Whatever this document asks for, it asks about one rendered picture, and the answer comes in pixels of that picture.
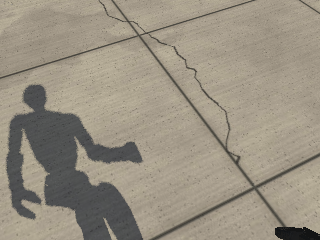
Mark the right robot hand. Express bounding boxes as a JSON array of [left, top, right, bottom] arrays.
[[275, 227, 320, 240]]

